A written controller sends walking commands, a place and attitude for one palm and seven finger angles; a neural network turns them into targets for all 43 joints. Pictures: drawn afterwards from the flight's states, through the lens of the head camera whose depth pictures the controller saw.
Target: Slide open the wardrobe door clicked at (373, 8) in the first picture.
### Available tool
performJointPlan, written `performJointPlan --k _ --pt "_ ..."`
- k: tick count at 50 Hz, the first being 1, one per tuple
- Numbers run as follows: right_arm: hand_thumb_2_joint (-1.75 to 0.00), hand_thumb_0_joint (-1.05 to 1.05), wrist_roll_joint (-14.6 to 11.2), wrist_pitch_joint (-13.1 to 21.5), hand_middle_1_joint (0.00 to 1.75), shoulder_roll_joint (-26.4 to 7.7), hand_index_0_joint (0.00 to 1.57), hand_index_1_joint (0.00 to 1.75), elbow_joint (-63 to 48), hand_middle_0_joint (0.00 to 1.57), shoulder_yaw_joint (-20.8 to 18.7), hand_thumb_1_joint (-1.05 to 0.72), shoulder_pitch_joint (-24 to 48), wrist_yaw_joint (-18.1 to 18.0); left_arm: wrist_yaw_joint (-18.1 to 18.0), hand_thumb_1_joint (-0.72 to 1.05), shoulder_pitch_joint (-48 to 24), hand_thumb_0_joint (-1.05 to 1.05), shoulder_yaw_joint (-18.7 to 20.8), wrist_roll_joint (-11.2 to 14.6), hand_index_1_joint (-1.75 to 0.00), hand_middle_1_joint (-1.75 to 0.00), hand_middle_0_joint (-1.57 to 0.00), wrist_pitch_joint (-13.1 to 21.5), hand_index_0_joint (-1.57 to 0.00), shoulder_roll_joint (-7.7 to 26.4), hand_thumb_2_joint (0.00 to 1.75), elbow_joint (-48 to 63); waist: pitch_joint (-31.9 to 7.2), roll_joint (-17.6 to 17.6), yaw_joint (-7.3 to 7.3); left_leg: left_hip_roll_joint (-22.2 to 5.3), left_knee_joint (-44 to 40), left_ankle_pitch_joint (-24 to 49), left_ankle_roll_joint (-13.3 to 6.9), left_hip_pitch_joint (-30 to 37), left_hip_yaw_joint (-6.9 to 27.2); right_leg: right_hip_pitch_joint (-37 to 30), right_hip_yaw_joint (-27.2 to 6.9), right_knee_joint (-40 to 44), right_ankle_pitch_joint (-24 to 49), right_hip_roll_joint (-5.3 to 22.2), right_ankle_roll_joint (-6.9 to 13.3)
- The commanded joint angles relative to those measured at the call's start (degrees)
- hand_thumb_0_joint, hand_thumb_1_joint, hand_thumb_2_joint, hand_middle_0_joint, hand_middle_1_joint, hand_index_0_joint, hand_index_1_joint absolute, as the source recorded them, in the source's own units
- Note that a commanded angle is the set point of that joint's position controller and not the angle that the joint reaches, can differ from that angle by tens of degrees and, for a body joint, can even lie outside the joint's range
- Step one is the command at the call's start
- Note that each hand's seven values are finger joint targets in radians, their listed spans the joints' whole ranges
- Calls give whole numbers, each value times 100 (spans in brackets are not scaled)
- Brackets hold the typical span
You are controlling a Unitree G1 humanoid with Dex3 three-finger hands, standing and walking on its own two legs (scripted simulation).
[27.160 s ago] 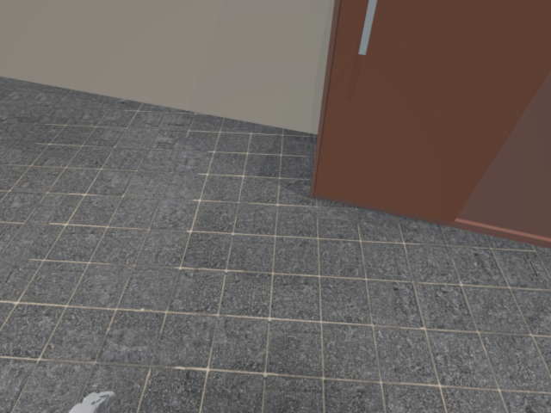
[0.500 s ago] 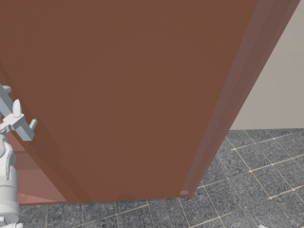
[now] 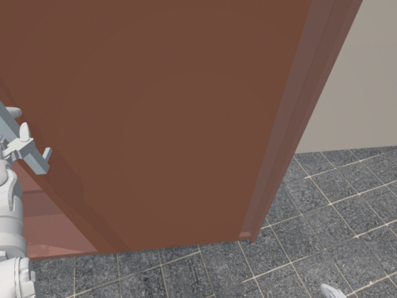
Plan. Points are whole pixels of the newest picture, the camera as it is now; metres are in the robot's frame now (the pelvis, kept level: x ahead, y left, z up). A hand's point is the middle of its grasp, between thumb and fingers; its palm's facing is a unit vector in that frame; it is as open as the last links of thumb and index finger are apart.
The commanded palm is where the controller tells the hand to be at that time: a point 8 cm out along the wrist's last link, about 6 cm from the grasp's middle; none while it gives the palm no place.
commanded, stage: stop walking and hold the door there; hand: left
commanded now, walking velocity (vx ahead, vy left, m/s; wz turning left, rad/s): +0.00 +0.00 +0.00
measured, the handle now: (19, 126) +0.41 +0.39 +0.14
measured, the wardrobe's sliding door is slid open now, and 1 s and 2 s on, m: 0.57 0.57 0.57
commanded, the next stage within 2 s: loosen the grip on the handle in 1.48 s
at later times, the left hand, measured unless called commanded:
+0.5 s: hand (26, 144) +0.37 +0.36 +0.13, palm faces +0.45 -0.85 -0.27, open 5.4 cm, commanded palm +0.32 +0.40 +0.11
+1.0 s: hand (28, 146) +0.36 +0.36 +0.13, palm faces +0.34 -0.92 -0.19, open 5.8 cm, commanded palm +0.33 +0.38 +0.11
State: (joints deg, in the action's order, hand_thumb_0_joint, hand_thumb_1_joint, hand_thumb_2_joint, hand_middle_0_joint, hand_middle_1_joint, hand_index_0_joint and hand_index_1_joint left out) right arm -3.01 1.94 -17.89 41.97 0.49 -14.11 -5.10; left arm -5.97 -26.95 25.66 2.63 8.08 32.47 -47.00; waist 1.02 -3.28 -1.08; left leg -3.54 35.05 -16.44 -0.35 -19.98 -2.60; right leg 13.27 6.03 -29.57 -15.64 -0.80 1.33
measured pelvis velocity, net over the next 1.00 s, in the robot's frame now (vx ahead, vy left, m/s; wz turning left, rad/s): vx -0.05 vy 0.12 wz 0.11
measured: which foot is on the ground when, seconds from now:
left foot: down 0.00-0.26, up 0.28-0.58, down 0.60-1.00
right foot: down 0.00-0.60, up 0.62-0.92, down 0.94-1.00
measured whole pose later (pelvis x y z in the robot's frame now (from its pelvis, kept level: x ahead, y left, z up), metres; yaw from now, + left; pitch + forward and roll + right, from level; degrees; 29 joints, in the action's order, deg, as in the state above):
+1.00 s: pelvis -0.05 +0.12 -0.01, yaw +6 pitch -1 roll -1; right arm -1.9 2.9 -10.2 38.1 3.8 -5.8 -2.4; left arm -6.0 -39.2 8.1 4.6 4.9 18.3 -32.0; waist 12.3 -3.7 2.6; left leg -5.9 36.6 -14.4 0.7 -21.1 -4.8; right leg 15.7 5.3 -33.0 -16.4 -2.8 2.8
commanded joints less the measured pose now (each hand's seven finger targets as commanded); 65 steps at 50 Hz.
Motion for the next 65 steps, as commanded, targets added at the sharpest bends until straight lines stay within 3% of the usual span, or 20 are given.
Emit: performJointPlan --k 1,4,9,14,17,19,26,29,30,31,33,35,40,44,47,51,55,59,61,65 --pt "-90 0 1 230 30 -771 20 30 -625 20 -279 -90 -3 -152 0 90 -1358 0 -62 -126 -140 -140 -45 153 -45 1480 90 351 -976 388 -28 -406 -846 1441 -133 882 378 95 -652 386 1029 842 -3" --pt "-90 0 18 153 30 -814 20 30 -682 20 -275 -90 33 -168 25 90 -1237 0 -72 -141 -140 -140 -45 208 -45 1497 90 159 -525 -461 43 -1029 -1659 579 -486 308 1357 181 -563 151 -255 313 -198" --pt "-90 0 4 190 30 -851 20 30 -693 20 -316 -90 -105 -180 0 90 -1288 0 -105 -174 -140 -140 -45 277 -45 1510 90 10 -725 -286 64 -766 -1481 537 -310 222 851 -233 -620 489 58 424 -147" --pt "-90 0 -18 86 30 -919 20 30 -676 20 -473 -90 -141 -88 18 90 -1655 0 -5 -216 -140 -140 -45 262 -45 1826 90 -352 -754 886 171 129 988 -847 44 -829 280 -644 -2317 1502 296 2302 584" --pt "-90 0 61 131 30 -988 20 30 -491 20 -482 -90 -170 -52 91 90 -1788 0 -20 -194 -140 -140 -45 282 -45 1722 90 -519 -755 968 131 -16 2241 -844 75 -1458 657 -1054 -2083 1322 960 2705 771" --pt "-90 0 101 149 30 -883 20 30 -498 20 -426 -90 -175 -20 144 90 -1837 0 -7 -235 -140 -140 -45 354 -45 1634 90 -481 -743 1351 114 -128 2004 -728 89 -1225 533 -905 -1344 1105 1183 2479 550" --pt "-90 0 195 135 30 -601 20 30 -443 20 -457 -90 126 5 164 90 -2375 0 -417 -149 -140 -140 -45 513 -45 1016 90 367 -607 1971 122 145 -58 -354 182 356 -447 -120 -594 692 1185 2294 143" --pt "-90 0 183 91 30 -582 20 30 -494 20 -502 -90 233 -60 236 90 -2864 0 -992 -94 -140 -140 -45 735 -45 274 90 1374 -932 837 -25 -17 -1028 914 161 1453 -507 422 152 -850 1191 1609 -211" --pt "-90 0 169 118 30 -762 20 30 -623 20 -544 -90 232 -78 299 90 -2992 0 -1301 -55 -140 -140 -45 844 -45 -125 90 1822 -1069 -638 -21 -930 -1226 2200 -218 1800 758 1165 426 -1934 6 799 -475" --pt "-90 0 132 119 30 -701 20 30 -771 20 -499 -90 110 -37 365 90 -3178 0 -1735 -52 -140 -140 -45 912 -45 -554 90 2274 -1226 -1294 -112 -1615 -1413 3697 -763 1931 1625 1742 97 -3046 -1956 451 -463" --pt "-90 0 148 122 30 -353 20 30 -812 20 -351 -90 299 -2 399 90 -3114 0 -2151 -48 -140 -140 -45 867 -45 -1115 90 2712 -1432 -708 -144 -1783 -1246 3501 -1050 1920 1705 1829 -385 -3557 -1822 622 -346" --pt "-90 0 78 202 30 -446 20 30 -664 20 -429 -90 208 7 338 90 -3243 0 -2275 -16 -140 -140 -45 659 -45 -1176 90 2923 -1593 -108 -143 -1639 -975 3580 -1038 2289 1253 1785 -500 -2990 -1060 586 -344" --pt "-90 0 138 306 30 -284 20 30 -800 20 -208 -90 334 99 291 90 -3555 0 -2218 -11 -140 -140 -45 367 -45 -992 90 3243 -1941 -916 -51 -1696 -830 3972 -934 2558 1001 1332 -460 -1910 -743 340 -264" --pt "-90 0 162 332 30 -229 20 30 -925 20 -108 -90 531 156 267 90 -3618 0 -2226 52 -140 -140 -45 222 -45 -1017 90 3201 -1944 -847 26 -1795 -550 3943 -847 2372 1073 642 -519 -799 -561 196 -187" --pt "-90 0 107 294 30 -313 20 30 -954 20 -108 -90 495 149 245 90 -3454 0 -2025 9 -140 -140 -45 193 -45 -786 90 2946 -2005 -48 63 -1333 -115 2960 -491 1614 642 -547 -590 403 1085 301 -137" --pt "-90 0 0 340 30 -186 20 30 -1060 20 -108 -90 601 53 190 90 -3380 0 -1890 74 -140 -140 -45 119 -45 -701 90 2370 -1938 1952 107 2 1037 -794 123 -120 153 -1698 -1663 213 4480 1648 519" --pt "-90 0 71 353 30 -159 20 30 -897 20 -31 -90 546 -84 141 90 -3311 0 -1674 52 -140 -140 -45 151 -45 -634 90 2045 -1809 1041 155 11 -174 -320 99 135 58 -1683 -1172 -76 4226 1474 390" --pt "-90 0 59 307 30 -368 20 30 -907 20 -153 -90 489 -30 195 90 -3610 0 -2186 160 -140 -140 -45 251 -45 -1235 90 2388 -2156 -308 133 -1166 -569 4191 -393 2062 877 -338 -629 -309 1896 546 -244" --pt "-90 0 120 277 30 -371 20 30 -867 20 -141 -90 471 12 235 90 -3537 0 -2315 129 -140 -140 -45 282 -45 -1388 90 2282 -1832 -808 82 -1316 -829 3557 -546 1690 1048 -256 -548 -265 349 392 -197" --pt "-90 0 106 264 30 -445 20 30 -915 20 -200 -90 364 -18 209 90 -3387 0 -2484 130 -140 -140 -45 261 -45 -1544 90 2170 -1835 -240 53 -1004 -663 2968 -266 1343 645 -707 -619 82 1536 519 -121"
